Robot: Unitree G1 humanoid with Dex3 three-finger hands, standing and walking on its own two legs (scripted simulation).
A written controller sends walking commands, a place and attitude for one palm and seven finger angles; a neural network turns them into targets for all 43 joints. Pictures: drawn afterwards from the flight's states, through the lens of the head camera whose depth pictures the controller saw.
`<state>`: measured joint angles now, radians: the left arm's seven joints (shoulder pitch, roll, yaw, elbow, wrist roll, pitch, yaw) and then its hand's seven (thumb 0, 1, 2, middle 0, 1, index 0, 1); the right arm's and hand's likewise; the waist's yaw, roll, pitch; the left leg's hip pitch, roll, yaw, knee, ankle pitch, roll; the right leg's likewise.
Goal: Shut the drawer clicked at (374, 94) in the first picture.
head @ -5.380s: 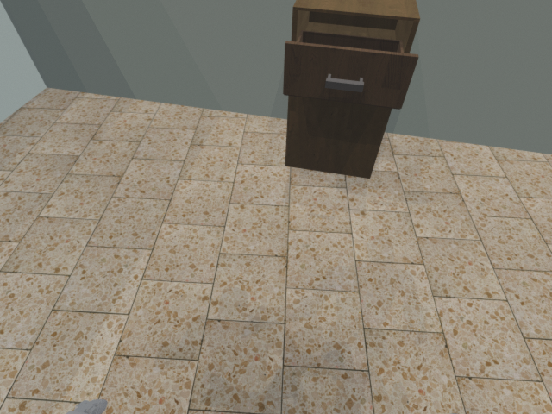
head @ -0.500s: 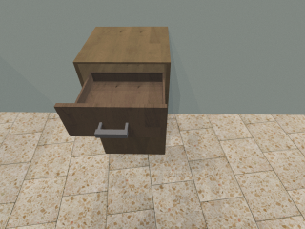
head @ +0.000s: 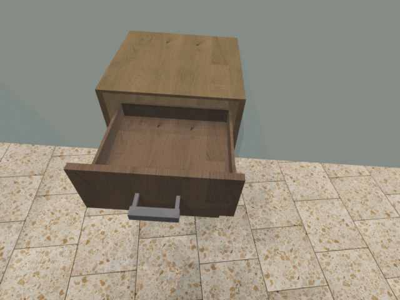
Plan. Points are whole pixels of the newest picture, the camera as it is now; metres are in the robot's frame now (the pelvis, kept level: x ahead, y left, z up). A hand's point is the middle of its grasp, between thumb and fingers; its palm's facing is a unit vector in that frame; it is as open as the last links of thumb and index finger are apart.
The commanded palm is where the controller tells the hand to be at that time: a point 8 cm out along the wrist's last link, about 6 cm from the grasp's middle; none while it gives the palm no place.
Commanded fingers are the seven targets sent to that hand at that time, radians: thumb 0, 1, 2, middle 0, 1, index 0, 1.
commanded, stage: come to a stop and stand still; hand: left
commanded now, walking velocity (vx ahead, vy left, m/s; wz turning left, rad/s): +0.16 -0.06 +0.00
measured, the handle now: (155, 206) +0.34 +0.14 -0.07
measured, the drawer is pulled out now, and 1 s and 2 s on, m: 0.30 0.30 0.30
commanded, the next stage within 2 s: look again from close up in 1.80 s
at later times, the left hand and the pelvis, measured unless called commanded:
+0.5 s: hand out of the picture +0.12 +0.17 -0.17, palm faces +0.06 -0.97 -0.24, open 7.3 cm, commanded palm none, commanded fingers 0.00 0.90 0.90 -0.20 -0.30 -0.20 -0.30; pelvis +0.06 -0.02 +0.00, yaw +1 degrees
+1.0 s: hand out of the picture +0.07 +0.24 -0.17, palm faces +0.01 -0.96 -0.27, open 7.4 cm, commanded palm none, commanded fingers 0.00 0.90 0.90 -0.20 -0.30 -0.20 -0.30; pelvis +0.07 +0.03 -0.01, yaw +1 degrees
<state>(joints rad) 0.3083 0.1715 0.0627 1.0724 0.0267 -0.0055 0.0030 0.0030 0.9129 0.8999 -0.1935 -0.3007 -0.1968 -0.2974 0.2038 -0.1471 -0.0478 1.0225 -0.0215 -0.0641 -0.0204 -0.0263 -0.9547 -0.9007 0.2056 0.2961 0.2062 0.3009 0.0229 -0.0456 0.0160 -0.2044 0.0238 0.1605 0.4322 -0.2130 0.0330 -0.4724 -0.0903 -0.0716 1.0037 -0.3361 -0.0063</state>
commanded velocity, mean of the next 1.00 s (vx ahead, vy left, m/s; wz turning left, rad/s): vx -0.07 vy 0.04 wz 0.00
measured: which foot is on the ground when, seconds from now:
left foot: down 0.00-0.18, up 0.20-0.54, down 0.56-1.00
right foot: up 0.00-0.14, down 0.16-1.00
